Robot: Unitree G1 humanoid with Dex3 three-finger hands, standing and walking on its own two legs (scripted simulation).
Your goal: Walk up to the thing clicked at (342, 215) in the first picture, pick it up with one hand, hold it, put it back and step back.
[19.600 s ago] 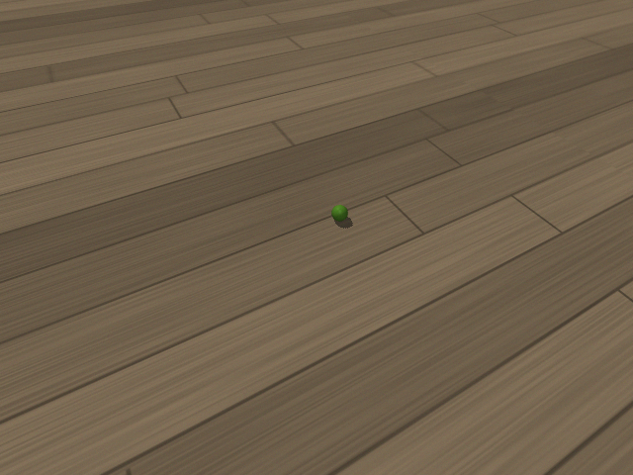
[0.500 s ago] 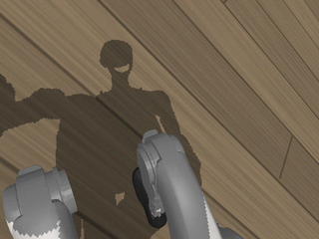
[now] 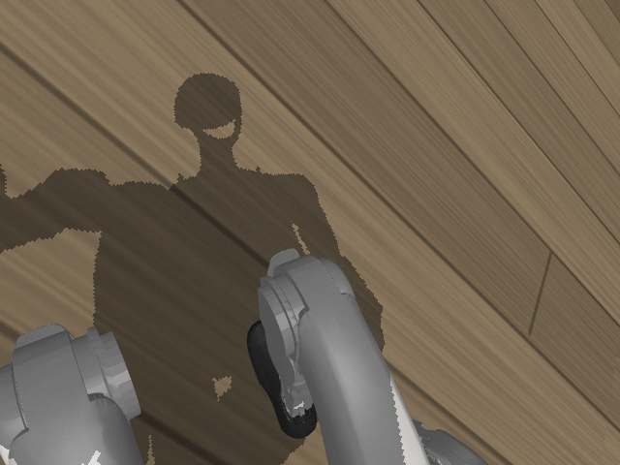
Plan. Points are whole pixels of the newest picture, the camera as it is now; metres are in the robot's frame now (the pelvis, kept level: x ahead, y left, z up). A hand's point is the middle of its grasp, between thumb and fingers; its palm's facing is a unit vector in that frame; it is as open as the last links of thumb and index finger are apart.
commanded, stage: close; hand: left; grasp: from above
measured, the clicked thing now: out of the picture +0.45 +0.30 -0.26
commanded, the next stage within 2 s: settle in 1.00 s
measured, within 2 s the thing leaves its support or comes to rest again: leaves its support in 1.42 s
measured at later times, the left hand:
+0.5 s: hand out of the picture +0.43 +0.30 -0.24, palm faces -0.41 -0.15 -0.90, open 9.9 cm
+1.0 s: hand out of the picture +0.44 +0.30 -0.24, palm faces -0.41 -0.16 -0.90, open 9.2 cm
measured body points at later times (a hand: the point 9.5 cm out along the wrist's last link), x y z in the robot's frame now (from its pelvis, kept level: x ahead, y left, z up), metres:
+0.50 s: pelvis +0.00 +0.00 +0.00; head +0.26 +0.13 +0.35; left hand +0.45 +0.30 -0.19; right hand +0.05 -0.25 -0.05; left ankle +0.06 +0.13 -0.26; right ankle +0.12 -0.14 -0.26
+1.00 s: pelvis +0.00 +0.00 +0.01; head +0.26 +0.13 +0.35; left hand +0.45 +0.30 -0.19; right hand +0.04 -0.25 -0.04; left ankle +0.06 +0.13 -0.26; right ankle +0.12 -0.14 -0.26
